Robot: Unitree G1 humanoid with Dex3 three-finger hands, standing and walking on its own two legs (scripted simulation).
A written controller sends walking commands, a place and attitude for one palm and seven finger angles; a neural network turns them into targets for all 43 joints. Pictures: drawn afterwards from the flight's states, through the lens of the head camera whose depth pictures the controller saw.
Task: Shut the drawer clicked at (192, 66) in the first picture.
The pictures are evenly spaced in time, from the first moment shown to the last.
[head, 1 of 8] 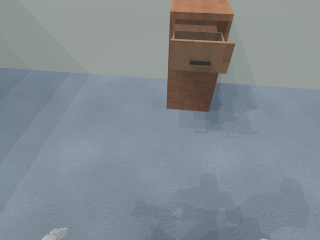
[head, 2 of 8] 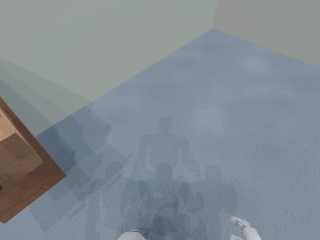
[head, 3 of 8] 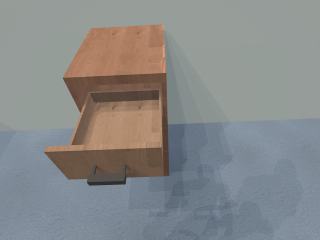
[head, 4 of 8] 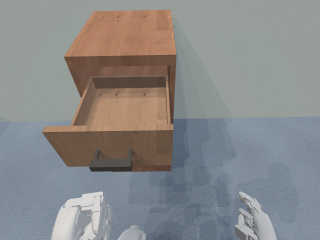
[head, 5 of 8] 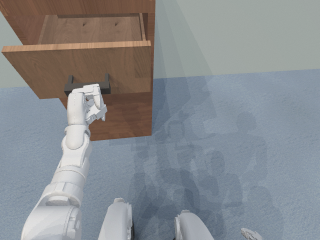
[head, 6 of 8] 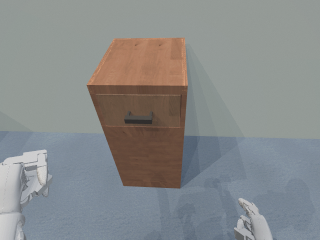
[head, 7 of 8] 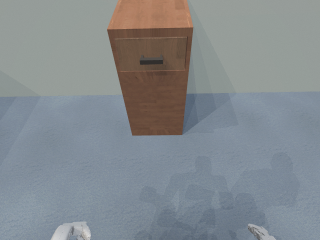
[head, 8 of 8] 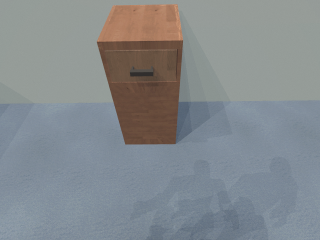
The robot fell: no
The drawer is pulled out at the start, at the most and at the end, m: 0.30 0.30 0.00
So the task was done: yes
